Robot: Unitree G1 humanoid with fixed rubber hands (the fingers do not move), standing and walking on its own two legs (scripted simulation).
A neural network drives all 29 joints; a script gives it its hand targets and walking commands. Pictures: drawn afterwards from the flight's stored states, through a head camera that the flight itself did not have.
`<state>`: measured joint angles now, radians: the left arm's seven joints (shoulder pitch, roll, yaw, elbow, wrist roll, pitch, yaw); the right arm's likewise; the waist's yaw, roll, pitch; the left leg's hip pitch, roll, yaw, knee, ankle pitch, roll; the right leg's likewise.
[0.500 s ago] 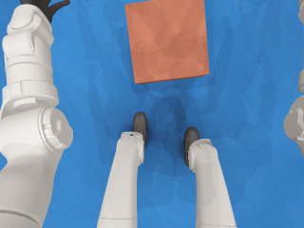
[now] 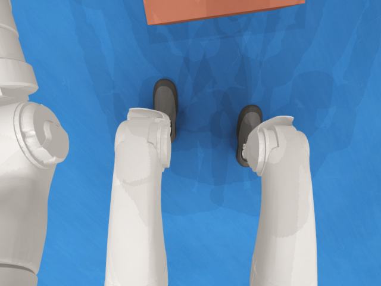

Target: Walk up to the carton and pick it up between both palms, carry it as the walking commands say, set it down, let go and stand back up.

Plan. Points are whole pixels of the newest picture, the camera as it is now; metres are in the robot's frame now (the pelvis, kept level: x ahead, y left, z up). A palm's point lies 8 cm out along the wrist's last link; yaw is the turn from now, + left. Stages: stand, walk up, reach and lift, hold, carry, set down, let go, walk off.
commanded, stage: reach and lift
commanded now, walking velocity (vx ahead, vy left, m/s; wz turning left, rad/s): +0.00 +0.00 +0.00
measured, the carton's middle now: out of the picture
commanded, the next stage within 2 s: none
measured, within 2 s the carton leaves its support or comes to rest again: neither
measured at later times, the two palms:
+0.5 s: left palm out of the picture +0.55 +0.27 -0.29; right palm out of the picture +0.60 -0.19 -0.28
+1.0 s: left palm out of the picture +0.56 +0.27 -0.36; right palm out of the picture +0.59 -0.19 -0.38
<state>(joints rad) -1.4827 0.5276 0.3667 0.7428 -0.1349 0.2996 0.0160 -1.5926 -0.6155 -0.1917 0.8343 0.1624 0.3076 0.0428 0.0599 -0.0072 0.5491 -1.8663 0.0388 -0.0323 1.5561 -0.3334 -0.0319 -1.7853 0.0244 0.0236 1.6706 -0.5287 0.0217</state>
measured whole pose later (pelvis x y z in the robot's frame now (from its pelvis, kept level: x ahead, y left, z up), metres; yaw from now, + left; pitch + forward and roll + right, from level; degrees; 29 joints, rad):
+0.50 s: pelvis +0.00 +0.00 -0.13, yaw +0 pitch +34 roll +0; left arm -1.57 0.50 0.24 1.06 -0.20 0.21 0.05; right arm -1.65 -0.59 -0.07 1.07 0.21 0.25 0.01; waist 0.07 0.00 0.52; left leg -2.18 0.03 -0.05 2.00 -0.42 -0.04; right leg -2.08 0.04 0.03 2.13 -0.65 0.03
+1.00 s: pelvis +0.02 +0.00 -0.18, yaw -1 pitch +35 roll +2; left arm -1.57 0.50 0.28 1.22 -0.24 0.05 0.06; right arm -1.57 -0.56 0.03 1.07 0.24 0.14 -0.04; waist 0.08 0.02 0.52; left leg -2.32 0.07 -0.03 2.20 -0.48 -0.03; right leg -2.22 0.03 0.04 2.33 -0.71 0.02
